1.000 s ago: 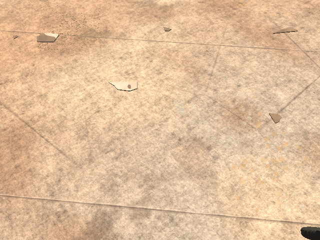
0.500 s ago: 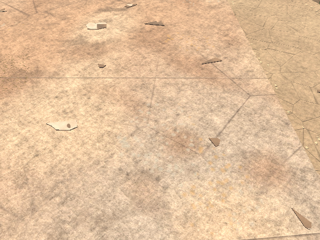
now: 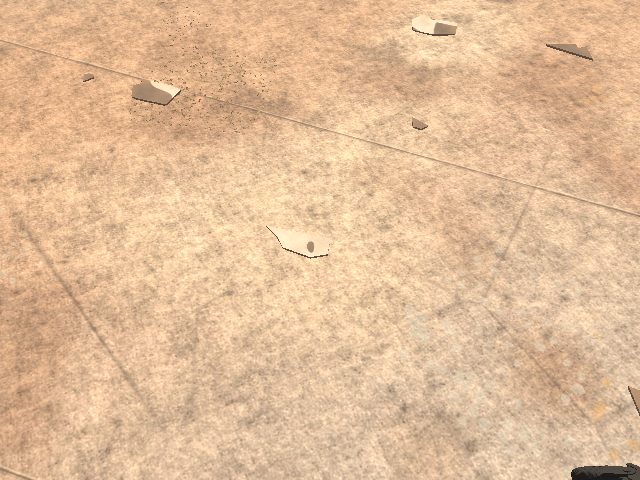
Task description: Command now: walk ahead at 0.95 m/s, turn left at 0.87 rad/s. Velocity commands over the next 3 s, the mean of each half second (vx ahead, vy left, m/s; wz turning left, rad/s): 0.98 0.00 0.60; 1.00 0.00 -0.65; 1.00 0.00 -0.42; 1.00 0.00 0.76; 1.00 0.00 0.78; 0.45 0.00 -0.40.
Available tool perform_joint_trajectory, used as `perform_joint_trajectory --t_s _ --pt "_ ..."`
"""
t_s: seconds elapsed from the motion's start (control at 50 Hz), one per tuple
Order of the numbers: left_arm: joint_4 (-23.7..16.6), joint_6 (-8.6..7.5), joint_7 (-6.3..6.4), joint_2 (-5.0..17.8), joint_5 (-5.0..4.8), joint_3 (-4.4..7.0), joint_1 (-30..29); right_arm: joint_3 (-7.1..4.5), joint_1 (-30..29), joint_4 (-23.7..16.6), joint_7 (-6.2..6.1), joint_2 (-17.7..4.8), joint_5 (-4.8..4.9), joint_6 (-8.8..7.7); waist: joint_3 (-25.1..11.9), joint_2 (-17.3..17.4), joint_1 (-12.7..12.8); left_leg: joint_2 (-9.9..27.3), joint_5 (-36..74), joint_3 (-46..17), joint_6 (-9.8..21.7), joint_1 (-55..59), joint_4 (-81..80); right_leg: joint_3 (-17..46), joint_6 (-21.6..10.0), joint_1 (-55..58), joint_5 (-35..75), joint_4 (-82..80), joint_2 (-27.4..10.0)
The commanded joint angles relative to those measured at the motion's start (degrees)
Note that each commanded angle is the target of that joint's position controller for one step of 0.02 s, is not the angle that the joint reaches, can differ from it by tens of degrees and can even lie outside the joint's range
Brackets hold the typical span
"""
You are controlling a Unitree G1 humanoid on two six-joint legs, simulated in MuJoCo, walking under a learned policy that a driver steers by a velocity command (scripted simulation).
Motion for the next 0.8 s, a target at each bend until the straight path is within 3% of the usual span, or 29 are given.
perform_joint_trajectory --t_s 0.02,0.04,0.06,0.1,0.12,0.16,0.22,0.28,0.32,0.34,0.36,0.38,0.4,0.42,0.44,0.46,0.48,0.5,0.52,0.54,0.56,0.6,0.62,0.66,0.7,0.76,0.78,0.8 --pt "-14.65 -3.54 -1.23 8.5 -0.47 1.14 -12.42 -6.17 19.83 1.31 -2.0 -17.61 0.36 1.22 -18.33 6.09 -9.97 17.85 -25.65 -56.44 13.88 56.88 -27.83 16.72 -2.13 -55.71 2.73 48.3 7.55" --pt "-15.74 -4.47 -1.3 8.49 -0.81 0.85 -15.89 -5.81 20.14 2.89 -2.7 -15.96 0.24 0.87 -11.79 2.18 -8.88 18.37 -21.93 -53.36 11.95 51.53 -30.63 18.18 -2.79 -57.86 5.08 45.42 4.27" --pt "-15.04 -4.88 -1.11 7.94 -0.78 0.3 -14.39 -5.06 19.69 4.13 -3.17 -12.91 0.18 0.21 -4.88 -3.1 -5.15 16.94 -15.19 -48.38 9.75 41.29 -31.6 17.68 -3.0 -54.84 7.08 38.37 1.59" --pt "-14.36 -3.06 -1.08 6.95 1.27 -0.31 -12.46 -3.71 14.65 3.52 -3.91 -9.81 0.06 -1.39 -0.42 -4.26 0.22 11.35 -7.52 -37.8 8.06 27.16 -31.77 17.68 -1.75 -47.73 4.89 31.44 -1.02" --pt "-14.03 -1.72 -1.19 6.88 1.87 -0.39 -11.71 -3.09 14.08 3.27 -3.77 -8.54 0.52 -2.09 0.46 -3.77 1.3 9.66 -6.08 -35.46 8.19 23.0 -32.61 17.41 -0.88 -46.27 3.47 28.86 -1.73" --pt "-15.79 -0.1 -1.48 6.16 2.09 -0.83 -15.72 -2.7 14.85 3.5 -3.37 -8.29 1.23 -3.32 3.52 -3.17 1.38 7.1 -3.24 -31.8 8.16 16.43 -35.18 15.13 0.7 -46.3 3.8 21.61 -2.57" --pt "-19.8 -0.17 -2.39 4.67 0.91 -1.92 -26.65 -2.72 16.88 4.22 -3.28 -8.41 1.15 -3.99 6.68 -1.19 -1.65 3.63 8.06 -27.96 5.49 13.14 -37.42 11.88 1.68 -44.37 18.81 5.27 -0.98" --pt "-19.61 -1.0 -3.19 3.22 0.12 -2.61 -30.07 -2.44 21.68 6.82 -3.21 -7.72 2.22 -4.72 3.35 0.72 -5.44 4.53 28.15 -25.71 1.81 19.72 -37.19 9.18 -0.98 -37.42 33.62 -7.35 2.32" --pt "-19.52 -1.36 -3.02 3.98 -0.12 -2.38 -31.45 -2.35 22.98 8.42 -3.64 -8.27 2.24 -5.09 1.93 1.07 -6.38 6.27 38.43 -24.95 0.26 27.56 -35.97 8.81 -3.05 -35.18 35.15 -12.46 4.0" --pt "-19.39 -1.42 -2.71 4.84 -0.12 -2.04 -30.78 -2.46 22.51 8.86 -3.97 -9.42 1.98 -5.2 0.59 1.76 -5.59 6.86 47.13 -24.34 -0.46 31.73 -33.23 8.51 -4.15 -33.28 32.88 -14.6 5.55" --pt "-18.6 -1.47 -2.27 6.48 -0.11 -1.34 -27.89 -2.74 22.04 9.1 -4.37 -11.06 1.61 -5.26 -1.98 3.32 -3.85 7.95 56.39 -24.53 -1.44 35.64 -28.84 8.69 -4.96 -29.66 29.09 -15.43 7.39" --pt "-16.64 -1.51 -1.64 9.28 -0.69 -0.06 -21.34 -3.11 21.12 9.21 -4.6 -13.08 0.57 -5.22 -6.09 4.93 -0.29 9.39 64.64 -24.17 -2.4 39.45 -21.62 8.99 -6.01 -24.42 23.66 -15.06 9.01" --pt "-13.69 -1.35 -0.73 11.87 -1.64 1.25 -11.34 -3.38 19.02 9.29 -4.64 -14.01 -0.83 -4.83 -10.66 5.85 5.26 9.84 68.17 -22.42 -3.07 39.84 -10.33 8.62 -7.13 -16.42 18.62 -14.91 9.32" --pt "-9.88 -1.01 0.5 13.89 -1.71 2.45 1.65 -3.13 15.13 8.98 -4.71 -12.62 -1.78 -4.55 -14.2 4.85 12.58 7.81 62.15 -19.43 -3.6 32.32 5.6 9.58 -8.55 -3.71 14.79 -14.36 6.4" --pt "-7.83 -0.85 1.39 17.67 -0.42 3.81 10.18 -1.46 15.01 7.19 -4.69 -5.78 -1.46 -5.06 -18.89 -6.06 13.64 1.13 28.92 -15.23 -5.06 17.49 32.07 25.36 -12.8 8.75 -1.71 -12.22 -3.97" --pt "-6.84 -0.91 -0.02 19.75 0.1 4.43 5.91 -0.01 23.87 5.32 -3.22 -1.09 1.83 -6.01 -23.44 -25.95 4.63 -8.89 -11.92 -17.59 -7.53 -0.59 43.73 64.48 -21.85 16.78 -4.11 -26.79 -14.95" --pt "-8.46 -0.81 -1.22 13.36 -0.8 3.92 -2.62 0.4 18.47 5.92 -3.8 -4.65 -0.11 -5.87 -14.66 -11.73 4.01 -1.01 -6.71 -17.13 -5.75 -7.31 42.69 62.7 -22.11 10.87 -9.53 -29.08 -12.02" --pt "-8.11 -1.08 -1.77 9.9 -1.73 3.23 -4.74 0.49 11.94 4.54 -3.42 -5.71 -1.0 -5.97 -9.52 -3.69 3.67 1.89 -3.43 -16.67 -6.19 -7.21 39.39 55.11 -21.45 3.02 -6.75 -29.4 -10.27" --pt "-6.68 -1.14 -2.02 7.42 -1.54 2.7 -4.31 0.82 7.42 3.08 -3.19 -5.54 -1.9 -5.99 -5.47 2.05 3.0 3.84 -2.68 -15.62 -6.39 -5.97 34.38 49.54 -19.69 -4.0 -2.36 -30.39 -7.78" --pt "-4.78 -1.35 -1.75 6.09 -1.49 2.08 -2.69 1.24 4.31 1.04 -2.89 -4.44 -2.88 -5.66 -2.17 2.34 1.81 4.94 -3.3 -15.4 -7.36 -5.17 31.05 45.4 -18.62 -9.77 2.25 -31.24 -5.08" --pt "-3.16 -1.63 -1.47 6.37 -1.44 1.94 -1.81 1.94 4.23 -0.12 -2.49 -2.94 -3.51 -5.05 -0.12 -0.43 -0.18 5.87 -5.04 -15.07 -8.49 -5.05 28.39 43.64 -18.87 -13.7 4.08 -32.24 -3.71" --pt "-1.98 -2.39 -1.18 8.0 -2.01 2.38 -0.89 2.89 2.8 -2.22 -2.13 -2.1 -3.85 -4.36 2.34 -2.23 -2.14 8.37 -7.3 -14.47 -10.38 -6.0 20.44 41.25 -19.41 -18.62 5.94 -34.88 -2.52" --pt "-2.5 -2.59 -1.03 8.91 -1.93 2.69 -1.99 3.38 -0.28 -3.91 -1.83 -2.47 -3.56 -4.44 3.78 -2.29 -2.21 9.07 -4.48 -13.06 -11.38 -4.36 14.22 39.37 -19.42 -22.97 7.17 -37.42 -1.63" --pt "-3.63 -2.67 -0.98 10.29 -1.89 3.49 -4.63 4.48 -6.18 -6.27 -0.72 -1.84 -2.06 -4.81 5.08 -3.0 -1.72 8.48 5.94 -10.31 -12.8 6.61 -0.67 33.94 -17.47 -32.5 10.21 -40.89 1.66" --pt "-3.62 -3.01 -1.9 12.36 -2.79 4.35 -3.66 4.61 -7.72 -6.21 -0.43 -1.53 -0.79 -4.74 3.35 -3.51 -0.16 6.0 15.47 -7.42 -13.0 18.69 -6.17 33.18 -15.81 -35.93 17.55 -43.45 1.41" --pt "-2.63 -2.67 -2.11 13.34 -3.44 4.86 -0.22 3.24 -6.76 -5.51 -1.83 -4.47 -0.91 -4.86 0.34 -2.59 0.59 4.76 14.25 -7.92 -12.17 20.47 -12.56 32.85 -12.87 -23.6 31.57 -34.69 0.68" --pt "-2.19 -2.41 -1.96 14.21 -3.16 5.07 0.65 2.36 -2.67 -4.21 -2.57 -5.84 -1.11 -5.06 -3.21 -1.87 -1.17 2.96 9.41 -7.24 -11.52 25.17 -13.94 31.56 -11.65 -20.46 41.1 -26.21 1.57" --pt "-2.06 -2.26 -2.02 15.12 -3.0 5.32 0.37 1.36 5.07 -2.03 -3.4 -7.2 -1.41 -5.35 -8.21 -0.58 -5.15 2.88 6.18 -7.0 -10.91 34.59 -14.11 29.45 -10.27 -21.7 45.11 -13.62 4.04"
